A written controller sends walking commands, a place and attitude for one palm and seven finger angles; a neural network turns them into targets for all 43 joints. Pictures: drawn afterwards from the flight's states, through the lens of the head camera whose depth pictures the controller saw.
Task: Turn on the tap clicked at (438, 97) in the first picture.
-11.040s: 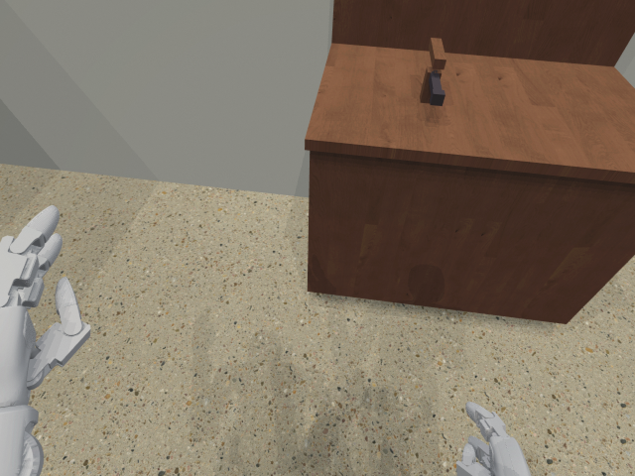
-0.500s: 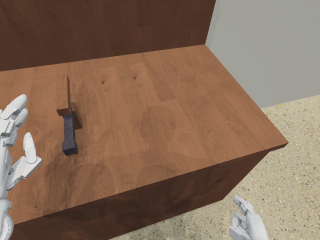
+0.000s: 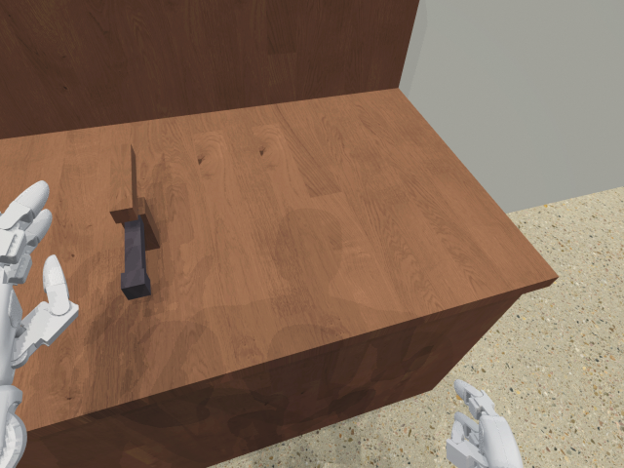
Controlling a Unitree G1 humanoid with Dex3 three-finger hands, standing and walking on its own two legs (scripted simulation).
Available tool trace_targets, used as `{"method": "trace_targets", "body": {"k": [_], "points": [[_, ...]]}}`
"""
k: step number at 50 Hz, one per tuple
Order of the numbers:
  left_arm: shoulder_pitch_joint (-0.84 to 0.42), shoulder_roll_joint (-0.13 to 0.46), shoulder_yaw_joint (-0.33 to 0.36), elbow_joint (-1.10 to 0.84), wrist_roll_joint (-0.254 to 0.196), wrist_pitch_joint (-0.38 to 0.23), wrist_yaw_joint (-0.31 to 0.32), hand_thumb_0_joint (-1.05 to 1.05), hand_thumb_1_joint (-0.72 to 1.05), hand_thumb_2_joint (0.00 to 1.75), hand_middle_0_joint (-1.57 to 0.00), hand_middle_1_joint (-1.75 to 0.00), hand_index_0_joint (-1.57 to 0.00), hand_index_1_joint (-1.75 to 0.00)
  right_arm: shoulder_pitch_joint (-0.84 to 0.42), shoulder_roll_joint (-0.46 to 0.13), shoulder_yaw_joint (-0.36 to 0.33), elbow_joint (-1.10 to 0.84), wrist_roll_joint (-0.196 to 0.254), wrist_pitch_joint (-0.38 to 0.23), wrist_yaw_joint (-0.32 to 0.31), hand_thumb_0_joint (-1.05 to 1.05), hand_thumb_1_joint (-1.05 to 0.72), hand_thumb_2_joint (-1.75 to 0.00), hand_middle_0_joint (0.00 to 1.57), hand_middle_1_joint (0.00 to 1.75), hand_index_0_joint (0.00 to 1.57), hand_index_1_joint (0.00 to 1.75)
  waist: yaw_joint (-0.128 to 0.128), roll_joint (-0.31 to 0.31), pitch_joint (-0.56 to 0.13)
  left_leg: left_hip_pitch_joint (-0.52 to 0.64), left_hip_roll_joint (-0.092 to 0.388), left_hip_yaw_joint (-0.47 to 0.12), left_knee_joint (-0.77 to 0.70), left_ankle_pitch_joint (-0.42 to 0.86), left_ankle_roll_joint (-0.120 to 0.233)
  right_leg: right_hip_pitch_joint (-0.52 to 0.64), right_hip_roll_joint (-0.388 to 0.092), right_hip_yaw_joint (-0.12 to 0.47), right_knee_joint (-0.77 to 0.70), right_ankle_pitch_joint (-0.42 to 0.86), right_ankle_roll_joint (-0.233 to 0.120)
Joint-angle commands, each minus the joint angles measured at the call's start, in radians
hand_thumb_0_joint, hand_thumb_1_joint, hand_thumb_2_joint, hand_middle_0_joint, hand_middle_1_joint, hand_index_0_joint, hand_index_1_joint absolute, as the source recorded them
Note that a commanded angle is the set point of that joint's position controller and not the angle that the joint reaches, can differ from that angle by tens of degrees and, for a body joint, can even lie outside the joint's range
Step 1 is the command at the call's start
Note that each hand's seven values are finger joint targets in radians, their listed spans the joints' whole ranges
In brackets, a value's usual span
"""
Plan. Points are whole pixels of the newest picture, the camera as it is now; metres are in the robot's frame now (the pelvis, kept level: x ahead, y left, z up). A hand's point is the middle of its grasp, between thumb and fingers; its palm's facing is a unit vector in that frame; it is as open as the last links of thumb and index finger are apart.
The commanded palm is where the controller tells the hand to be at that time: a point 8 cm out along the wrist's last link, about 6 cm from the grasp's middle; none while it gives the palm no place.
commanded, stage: shuffle to correct the standing spot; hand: left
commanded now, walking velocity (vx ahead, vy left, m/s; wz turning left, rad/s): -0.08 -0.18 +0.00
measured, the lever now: (136, 284) +0.31 +0.26 +0.04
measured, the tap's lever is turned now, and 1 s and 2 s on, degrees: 0 0 0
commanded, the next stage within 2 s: none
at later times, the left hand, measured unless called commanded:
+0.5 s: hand (123, 317) +0.21 +0.20 +0.16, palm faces +0.29 -0.85 -0.44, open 7.4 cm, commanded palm +0.15 +0.24 +0.17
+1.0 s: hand (112, 318) +0.21 +0.21 +0.15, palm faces +0.32 -0.85 -0.42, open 7.4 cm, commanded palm +0.15 +0.24 +0.17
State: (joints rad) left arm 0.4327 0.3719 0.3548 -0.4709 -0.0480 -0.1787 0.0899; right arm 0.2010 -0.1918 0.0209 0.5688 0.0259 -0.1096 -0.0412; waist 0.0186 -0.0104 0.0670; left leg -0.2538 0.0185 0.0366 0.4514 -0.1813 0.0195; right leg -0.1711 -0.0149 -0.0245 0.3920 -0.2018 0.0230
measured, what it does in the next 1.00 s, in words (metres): stands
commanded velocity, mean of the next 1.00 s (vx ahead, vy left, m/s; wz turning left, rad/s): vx -0.13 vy -0.18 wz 0.00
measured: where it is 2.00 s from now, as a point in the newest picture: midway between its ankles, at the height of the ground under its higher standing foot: outside the picture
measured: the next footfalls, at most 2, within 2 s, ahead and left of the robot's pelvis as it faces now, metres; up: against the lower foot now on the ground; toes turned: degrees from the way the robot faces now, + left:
none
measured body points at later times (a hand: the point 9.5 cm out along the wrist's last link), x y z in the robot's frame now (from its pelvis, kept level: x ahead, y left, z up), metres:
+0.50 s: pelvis -0.01 -0.04 -0.01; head +0.04 -0.03 +0.44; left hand +0.19 +0.24 +0.18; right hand +0.17 -0.27 -0.08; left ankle +0.04 +0.10 -0.74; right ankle +0.01 -0.14 -0.74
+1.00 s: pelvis -0.01 -0.04 -0.01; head +0.04 -0.02 +0.44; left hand +0.19 +0.25 +0.18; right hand +0.16 -0.26 -0.09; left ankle +0.04 +0.10 -0.74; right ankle +0.01 -0.14 -0.74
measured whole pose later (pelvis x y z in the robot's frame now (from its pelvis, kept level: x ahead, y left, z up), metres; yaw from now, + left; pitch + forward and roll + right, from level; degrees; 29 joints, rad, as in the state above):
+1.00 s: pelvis -0.01 -0.04 -0.01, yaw +0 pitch +0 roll -2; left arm 0.47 0.41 0.40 -0.57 -0.08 -0.15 0.09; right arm 0.22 -0.18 0.01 0.55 0.02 -0.11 -0.03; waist 0.00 0.00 0.09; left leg -0.36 0.09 0.00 0.58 -0.22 -0.03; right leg -0.26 0.06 -0.05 0.49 -0.23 -0.03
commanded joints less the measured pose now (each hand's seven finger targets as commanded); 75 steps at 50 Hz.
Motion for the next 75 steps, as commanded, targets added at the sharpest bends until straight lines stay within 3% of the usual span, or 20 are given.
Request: {"method": "trace_targets", "body": {"k": [1, 6, 9, 13, 14, 15, 20, 24, 27, 31, 37, 41, 48, 60, 63, 64, 67, 72, 74, 75], "points": [[-0.077, 0.163, 0.110, -0.211, -0.003, -0.072, 0.017, 0.00, 0.90, 0.90, -0.20, -0.30, -0.20, -0.30, -0.072, -0.121, -0.056, -0.167, -0.002, -0.063, -0.002, 0.00, -0.90, -0.90, 0.20, 0.30, 0.20, 0.30, -0.004, 0.130, -0.136, 0.074, 0.135, -0.143, -0.152, -0.045, 0.010, -0.009, -0.023, 0.023, -0.038, 0.038, -0.034], [-0.059, 0.154, 0.105, -0.203, -0.008, -0.067, 0.012, 0.00, 0.90, 0.90, -0.20, -0.30, -0.20, -0.30, -0.063, -0.121, -0.062, -0.172, -0.001, -0.063, 0.009, 0.00, -0.90, -0.90, 0.20, 0.30, 0.20, 0.30, -0.005, 0.103, -0.135, 0.067, 0.144, -0.131, -0.128, -0.077, 0.010, -0.022, -0.024, 0.026, -0.054, 0.037, -0.034], [-0.047, 0.150, 0.099, -0.216, -0.013, -0.064, 0.012, 0.00, 0.90, 0.90, -0.20, -0.30, -0.20, -0.30, -0.073, -0.120, -0.060, -0.170, -0.004, -0.056, 0.012, 0.00, -0.90, -0.90, 0.20, 0.30, 0.20, 0.30, -0.006, 0.090, -0.154, 0.077, 0.135, -0.113, -0.092, -0.049, 0.012, -0.029, -0.028, 0.034, -0.065, 0.060, -0.036], [-0.035, 0.200, 0.145, -0.259, -0.019, -0.055, 0.018, 0.00, 0.90, 0.90, -0.20, -0.30, -0.20, -0.30, -0.080, -0.112, -0.065, -0.180, 0.004, -0.054, 0.011, 0.00, -0.90, -0.90, 0.20, 0.30, 0.20, 0.30, -0.007, 0.075, -0.182, 0.100, 0.125, -0.090, -0.030, 0.042, 0.004, -0.030, -0.050, 0.058, -0.052, 0.131, -0.050], [-0.043, 0.164, 0.110, -0.259, -0.024, -0.059, 0.011, 0.00, 0.90, 0.90, -0.20, -0.30, -0.20, -0.30, -0.073, -0.116, -0.062, -0.175, -0.004, -0.050, 0.011, 0.00, -0.90, -0.90, 0.20, 0.30, 0.20, 0.30, -0.007, 0.076, -0.179, 0.086, 0.122, -0.088, -0.025, 0.039, 0.007, -0.031, -0.045, 0.050, -0.053, 0.131, -0.047], [-0.051, 0.191, 0.133, -0.287, -0.026, -0.060, 0.012, 0.00, 0.90, 0.90, -0.20, -0.30, -0.20, -0.30, -0.071, -0.116, -0.075, -0.187, 0.000, -0.054, 0.008, 0.00, -0.90, -0.90, 0.20, 0.30, 0.20, 0.30, -0.004, 0.084, -0.184, 0.095, 0.124, -0.086, -0.006, 0.051, 0.004, -0.037, -0.053, 0.067, -0.046, 0.148, -0.053], [-0.013, 0.208, 0.158, -0.326, -0.036, -0.073, 0.005, 0.00, 0.90, 0.90, -0.20, -0.30, -0.20, -0.30, -0.063, -0.116, -0.080, -0.203, -0.003, -0.056, 0.001, 0.00, -0.90, -0.90, 0.20, 0.30, 0.20, 0.30, 0.003, 0.063, -0.148, 0.062, 0.128, -0.076, 0.057, 0.118, -0.005, -0.086, -0.067, 0.081, -0.028, 0.211, -0.069], [0.052, 0.186, 0.157, -0.292, -0.046, -0.064, 0.004, 0.00, 0.90, 0.90, -0.20, -0.30, -0.20, -0.30, -0.051, -0.119, -0.078, -0.189, -0.005, -0.043, 0.001, 0.00, -0.90, -0.90, 0.20, 0.30, 0.20, 0.30, -0.006, 0.037, -0.197, 0.069, 0.119, -0.068, 0.083, 0.065, -0.001, -0.100, -0.081, 0.088, -0.016, 0.178, -0.074], [0.056, 0.215, 0.187, -0.315, -0.051, -0.063, 0.004, 0.00, 0.90, 0.90, -0.20, -0.30, -0.20, -0.30, -0.043, -0.124, -0.093, -0.196, -0.001, -0.049, -0.004, 0.00, -0.90, -0.90, 0.20, 0.30, 0.20, 0.30, -0.008, 0.019, -0.205, 0.065, 0.108, -0.069, 0.115, 0.002, -0.008, -0.123, -0.100, 0.105, -0.002, 0.152, -0.091], [0.058, 0.219, 0.190, -0.304, -0.052, -0.049, 0.008, 0.00, 0.90, 0.90, -0.20, -0.30, -0.20, -0.30, -0.055, -0.127, -0.088, -0.195, -0.003, -0.046, -0.008, 0.00, -0.90, -0.90, 0.20, 0.30, 0.20, 0.30, -0.012, 0.050, -0.168, 0.022, 0.131, -0.092, 0.068, -0.091, 0.007, -0.143, -0.073, 0.089, -0.004, 0.044, -0.067], [0.026, 0.211, 0.170, -0.308, -0.047, -0.038, 0.014, 0.00, 0.90, 0.90, -0.20, -0.30, -0.20, -0.30, -0.043, -0.129, -0.087, -0.187, -0.002, -0.051, -0.007, 0.00, -0.90, -0.90, 0.20, 0.30, 0.20, 0.30, -0.016, 0.033, -0.142, -0.001, 0.118, -0.095, 0.082, -0.162, 0.006, -0.159, -0.080, 0.105, -0.019, -0.011, -0.083], [0.005, 0.201, 0.156, -0.309, -0.039, -0.041, 0.018, 0.00, 0.90, 0.90, -0.20, -0.30, -0.20, -0.30, -0.047, -0.130, -0.080, -0.180, -0.005, -0.057, -0.005, 0.00, -0.90, -0.90, 0.20, 0.30, 0.20, 0.30, -0.016, 0.112, -0.131, -0.010, 0.155, -0.133, 0.010, -0.162, 0.020, -0.143, -0.043, 0.069, 0.007, -0.022, -0.061], [0.020, 0.214, 0.168, -0.310, -0.031, -0.039, 0.020, 0.00, 0.90, 0.90, -0.20, -0.30, -0.20, -0.30, -0.055, -0.121, -0.072, -0.181, 0.001, -0.058, 0.006, 0.00, -0.90, -0.90, 0.20, 0.30, 0.20, 0.30, -0.016, 0.140, -0.166, 0.014, 0.165, -0.148, -0.019, -0.061, 0.020, -0.074, -0.026, 0.043, 0.022, 0.051, -0.056], [0.005, 0.214, 0.163, -0.319, -0.040, -0.038, 0.012, 0.00, 0.90, 0.90, -0.20, -0.30, -0.20, -0.30, -0.043, -0.125, -0.084, -0.186, -0.001, -0.047, 0.005, 0.00, -0.90, -0.90, 0.20, 0.30, 0.20, 0.30, -0.016, 0.105, -0.180, 0.051, 0.162, -0.122, 0.029, 0.050, 0.013, -0.074, -0.041, 0.050, 0.018, 0.132, -0.063], [0.030, 0.217, 0.170, -0.298, -0.043, -0.028, 0.017, 0.00, 0.90, 0.90, -0.20, -0.30, -0.20, -0.30, -0.054, -0.116, -0.075, -0.182, 0.005, -0.043, 0.006, 0.00, -0.90, -0.90, 0.20, 0.30, 0.20, 0.30, -0.020, 0.093, -0.176, 0.058, 0.147, -0.114, 0.039, 0.041, 0.009, -0.082, -0.053, 0.065, 0.008, 0.133, -0.073], [0.017, 0.187, 0.139, -0.291, -0.045, -0.032, 0.013, 0.00, 0.90, 0.90, -0.20, -0.30, -0.20, -0.30, -0.050, -0.120, -0.069, -0.176, -0.001, -0.038, 0.007, 0.00, -0.90, -0.90, 0.20, 0.30, 0.20, 0.30, -0.020, 0.078, -0.169, 0.037, 0.146, -0.111, 0.035, 0.002, 0.011, -0.081, -0.048, 0.051, 0.001, 0.107, -0.066], [0.015, 0.207, 0.158, -0.286, -0.045, -0.026, 0.014, 0.00, 0.90, 0.90, -0.20, -0.30, -0.20, -0.30, -0.038, -0.122, -0.087, -0.184, 0.004, -0.040, 0.006, 0.00, -0.90, -0.90, 0.20, 0.30, 0.20, 0.30, -0.021, 0.033, -0.155, 0.034, 0.118, -0.083, 0.103, -0.057, 0.002, -0.113, -0.086, 0.104, -0.019, 0.116, -0.091], [0.022, 0.224, 0.178, -0.346, -0.046, -0.048, 0.016, 0.00, 0.90, 0.90, -0.20, -0.30, -0.20, -0.30, -0.041, -0.119, -0.086, -0.191, -0.002, -0.045, 0.002, 0.00, -0.90, -0.90, 0.20, 0.30, 0.20, 0.30, -0.016, 0.006, -0.161, 0.048, 0.120, -0.083, 0.147, 0.115, -0.002, -0.129, -0.114, 0.105, 0.011, 0.256, -0.104], [0.040, 0.214, 0.175, -0.348, -0.044, -0.063, 0.021, 0.00, 0.90, 0.90, -0.20, -0.30, -0.20, -0.30, -0.049, -0.117, -0.074, -0.178, -0.010, -0.042, 0.000, 0.00, -0.90, -0.90, 0.20, 0.30, 0.20, 0.30, -0.015, 0.059, -0.179, 0.064, 0.145, -0.103, 0.102, 0.224, 0.010, -0.117, -0.089, 0.067, 0.037, 0.254, -0.087], [0.035, 0.247, 0.209, -0.368, -0.039, -0.074, 0.021, 0.00, 0.90, 0.90, -0.20, -0.30, -0.20, -0.30, -0.050, -0.120, -0.087, -0.185, -0.011, -0.050, -0.003, 0.00, -0.90, -0.90, 0.20, 0.30, 0.20, 0.30, -0.010, 0.074, -0.185, 0.065, 0.167, -0.117, 0.104, 0.275, 0.014, -0.113, -0.084, 0.062, 0.046, 0.270, -0.075]]}}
